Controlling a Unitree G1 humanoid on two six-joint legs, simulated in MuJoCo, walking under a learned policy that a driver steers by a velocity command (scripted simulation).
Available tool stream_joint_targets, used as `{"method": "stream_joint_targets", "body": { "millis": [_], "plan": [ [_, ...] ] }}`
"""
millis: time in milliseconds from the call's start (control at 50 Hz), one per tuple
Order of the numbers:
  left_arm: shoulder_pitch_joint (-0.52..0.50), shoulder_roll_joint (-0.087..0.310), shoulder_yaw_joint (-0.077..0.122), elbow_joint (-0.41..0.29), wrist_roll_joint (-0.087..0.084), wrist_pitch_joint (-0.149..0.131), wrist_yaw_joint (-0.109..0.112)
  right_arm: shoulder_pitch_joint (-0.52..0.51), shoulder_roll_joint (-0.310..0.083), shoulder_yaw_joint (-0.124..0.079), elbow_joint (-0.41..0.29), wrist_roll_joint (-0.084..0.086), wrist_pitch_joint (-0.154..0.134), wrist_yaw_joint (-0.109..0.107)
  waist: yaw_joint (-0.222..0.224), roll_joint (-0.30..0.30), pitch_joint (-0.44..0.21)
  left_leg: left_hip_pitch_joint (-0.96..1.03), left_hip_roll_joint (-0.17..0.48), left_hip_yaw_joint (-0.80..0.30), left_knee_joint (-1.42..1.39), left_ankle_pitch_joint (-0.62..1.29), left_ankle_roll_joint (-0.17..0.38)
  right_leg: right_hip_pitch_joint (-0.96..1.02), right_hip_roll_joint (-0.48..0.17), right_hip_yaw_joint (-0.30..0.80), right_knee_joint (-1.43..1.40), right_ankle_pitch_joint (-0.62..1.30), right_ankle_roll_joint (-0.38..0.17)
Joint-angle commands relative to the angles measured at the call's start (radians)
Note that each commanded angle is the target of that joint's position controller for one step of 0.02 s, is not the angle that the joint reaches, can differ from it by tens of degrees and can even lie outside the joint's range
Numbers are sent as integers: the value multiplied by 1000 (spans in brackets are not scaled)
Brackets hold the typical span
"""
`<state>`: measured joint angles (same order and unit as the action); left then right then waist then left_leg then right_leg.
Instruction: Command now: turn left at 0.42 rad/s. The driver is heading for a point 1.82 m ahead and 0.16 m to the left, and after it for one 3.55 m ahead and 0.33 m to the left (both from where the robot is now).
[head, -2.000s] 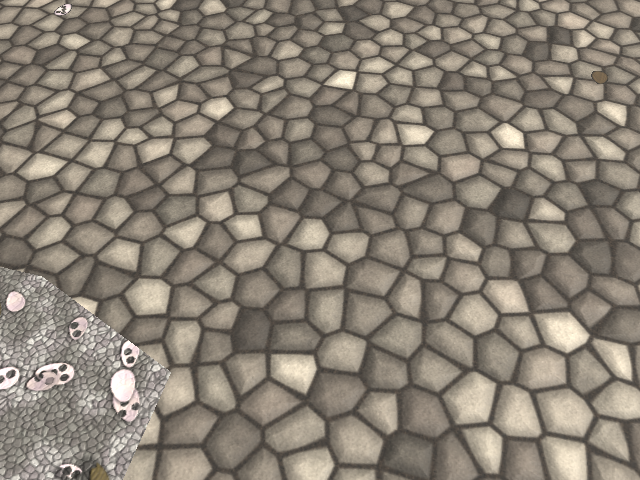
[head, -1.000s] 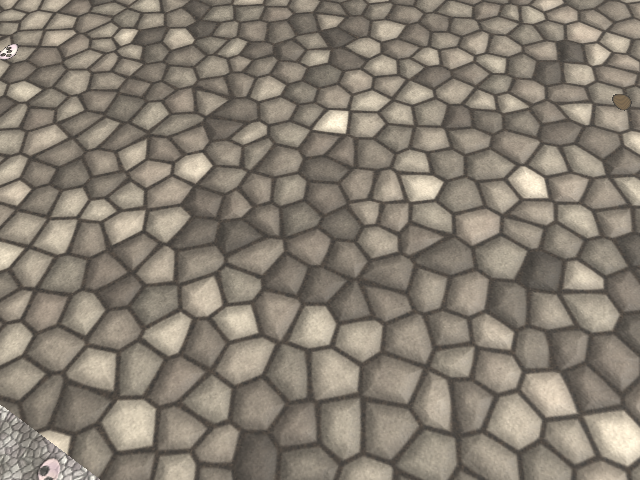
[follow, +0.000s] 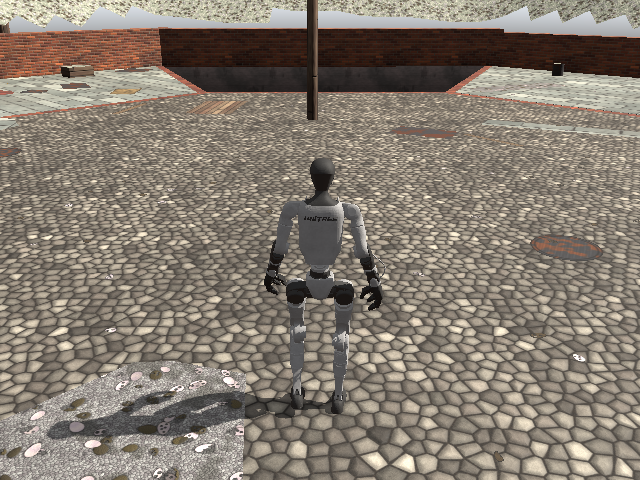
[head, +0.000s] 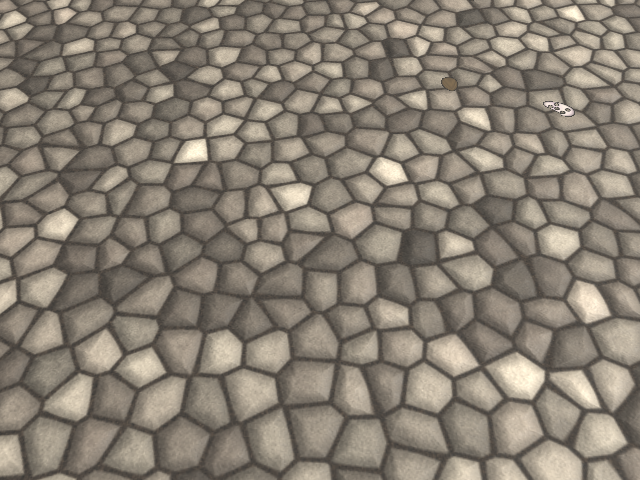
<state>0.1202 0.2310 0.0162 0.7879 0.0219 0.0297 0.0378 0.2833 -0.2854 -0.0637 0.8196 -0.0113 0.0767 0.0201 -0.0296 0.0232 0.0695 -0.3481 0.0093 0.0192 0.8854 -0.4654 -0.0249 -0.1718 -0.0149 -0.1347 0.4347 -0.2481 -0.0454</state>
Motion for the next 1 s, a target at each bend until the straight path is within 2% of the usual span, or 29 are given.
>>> {"method": "stream_joint_targets", "body": {
  "millis": [20,80,100,120,140,160,180,200,220,260,300,340,360,400,420,500,600,640,680,700,720,740,760,780,800,820,860,900,1000],
  "plan": [
    [24,172,51,-35,6,-12,-4,-31,-52,-9,-89,2,-11,8,44,-171,-78,-20,7,28,-85,-6,15,72,-283,163,-86,394,-177],
    [8,198,63,-37,5,-10,-13,-12,-59,-11,-103,8,-18,14,23,-172,-102,66,-3,56,-211,41,47,42,-297,147,-30,380,-146],
    [-5,204,66,-38,0,-7,-15,15,-54,-11,-98,7,-24,15,-2,-153,-107,134,-16,70,-316,123,62,4,-283,118,18,324,-112],
    [12,198,68,-30,1,-4,-17,35,-71,-14,-94,0,-36,10,-17,-93,-107,213,-17,25,-444,230,79,-64,-253,78,98,197,-51],
    [50,152,60,-40,5,2,-24,51,-167,-35,-101,-17,-52,-2,-9,158,-94,290,168,-268,-611,333,123,-224,-146,-24,348,-65,30],
    [-36,108,42,-111,2,17,-12,88,-294,-67,-108,-9,-55,-2,-36,309,-47,245,385,-572,-629,643,282,-418,41,23,505,-407,69],
    [-43,140,45,-102,6,28,-4,112,-256,-64,-99,-4,-53,-5,-44,159,-65,240,370,-521,-615,632,340,-410,6,137,635,-395,66],
    [-19,145,49,-84,-6,29,-9,51,-205,-49,-108,3,-48,-12,-7,105,-36,207,309,-430,-606,565,325,-410,-10,160,674,-308,62],
    [1,153,53,-68,-13,21,-14,-28,-169,-38,-124,3,-42,-18,28,72,-18,189,232,-357,-611,493,275,-400,-24,175,646,-213,60],
    [44,174,61,-45,10,14,-22,-79,-141,-29,-144,8,-42,-24,41,94,-61,229,162,-298,-592,575,243,-383,-9,159,657,-126,71],
    [59,164,60,-43,7,17,-28,-47,-148,-31,-140,12,-47,-19,34,60,-99,264,158,-299,-578,618,244,-380,0,162,662,-106,84],
    [43,153,58,-54,2,22,-27,-22,-160,-36,-134,11,-50,-18,21,61,-91,285,156,-324,-579,577,247,-406,1,170,619,-102,93],
    [40,156,58,-59,7,22,-29,1,-162,-38,-129,10,-49,-18,10,70,-102,295,148,-350,-603,419,253,-412,-1,170,586,-102,97],
    [10,167,60,-71,16,20,-35,26,-160,-39,-123,0,-47,-16,-12,108,-76,288,142,-427,-669,46,269,-438,0,171,517,-105,99],
    [-7,171,61,-77,18,16,-39,32,-163,-40,-123,-4,-47,-14,-19,118,-57,281,146,-464,-690,-43,276,-450,3,172,485,-109,101],
    [5,136,47,-56,19,-15,-55,59,-137,-24,-94,-16,-74,-18,-27,99,-50,278,161,-437,-717,-31,272,-392,-9,140,353,-77,81],
    [-17,142,38,-61,5,-38,-67,70,-159,-23,-68,-22,-104,-16,-37,86,-10,217,196,-413,-729,-86,272,-306,-3,120,243,-104,19],
    [5,138,35,-59,0,-46,-71,55,-164,-24,-64,-20,-113,-16,-18,72,7,168,208,-388,-729,-92,264,-230,4,114,193,-107,-11],
    [90,120,30,-30,-2,-56,-70,9,-163,-22,-66,-10,-118,-17,42,37,16,61,186,-313,-686,-82,235,-41,30,84,62,-42,-40],
    [161,127,35,0,1,-63,-65,5,-144,-16,-63,-12,-120,-18,75,4,6,-9,153,-264,-614,-67,213,87,55,93,10,-56,-47],
    [268,161,45,34,3,-75,-56,-12,-100,-1,-71,-22,-128,-18,119,-74,-14,-98,96,-179,-447,6,180,223,-9,218,-60,-137,-63],
    [376,269,69,41,11,-84,-47,-49,-24,24,-121,-17,-140,-8,149,-289,-60,-279,-42,-7,-96,33,115,344,-258,669,-251,-437,-156],
    [384,292,79,53,-4,-83,-59,-83,-103,5,-138,-37,-143,-9,128,-219,10,-438,-92,-23,55,-54,101,295,-345,921,-322,-481,-226],
    [323,255,74,39,-7,-83,-66,-70,-120,0,-127,-44,-144,-4,80,-110,52,-445,-20,-78,135,17,100,245,-320,834,-285,-427,-236],
    [277,217,67,25,-9,-88,-69,-71,-115,4,-114,-37,-149,6,62,-78,50,-424,9,-83,143,104,89,211,-263,731,-274,-312,-217],
    [259,199,64,21,-8,-92,-66,-75,-108,5,-110,-33,-152,11,51,-76,35,-396,29,-75,125,160,75,199,-212,641,-279,-187,-191],
    [275,173,57,36,-18,-100,-56,-88,-97,12,-106,-48,-141,18,47,-103,0,-361,36,-48,106,225,39,200,-146,531,-274,76,-169],
    [320,173,60,58,-27,-104,-49,-118,-84,18,-118,-47,-128,20,49,-98,-23,-374,30,-22,106,251,9,210,-125,481,-249,299,-173],
    [400,169,66,90,-22,-93,-37,-312,-57,40,-190,-34,-121,22,96,-101,1,-394,8,19,-63,339,-22,179,-81,442,-221,503,-165]
  ]
}}
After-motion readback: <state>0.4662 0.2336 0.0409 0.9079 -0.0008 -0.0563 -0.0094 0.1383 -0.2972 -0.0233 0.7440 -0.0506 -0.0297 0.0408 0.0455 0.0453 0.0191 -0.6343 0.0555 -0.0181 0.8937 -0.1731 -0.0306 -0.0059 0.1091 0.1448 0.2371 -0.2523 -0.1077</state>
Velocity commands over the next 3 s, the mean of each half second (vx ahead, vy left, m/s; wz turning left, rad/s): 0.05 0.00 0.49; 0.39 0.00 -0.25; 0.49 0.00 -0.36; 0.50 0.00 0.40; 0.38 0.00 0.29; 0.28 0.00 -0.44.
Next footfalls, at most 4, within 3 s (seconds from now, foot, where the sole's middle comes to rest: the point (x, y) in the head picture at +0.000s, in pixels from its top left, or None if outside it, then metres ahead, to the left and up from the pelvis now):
0.14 left None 0.01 0.11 -0.78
0.72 right None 0.13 -0.05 -0.78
1.18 left None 0.47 0.14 -0.78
1.68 right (377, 379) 0.69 -0.09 -0.78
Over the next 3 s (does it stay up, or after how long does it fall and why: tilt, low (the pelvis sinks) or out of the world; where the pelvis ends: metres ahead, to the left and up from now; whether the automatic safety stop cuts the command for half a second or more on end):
stays up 1.09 0.11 0.00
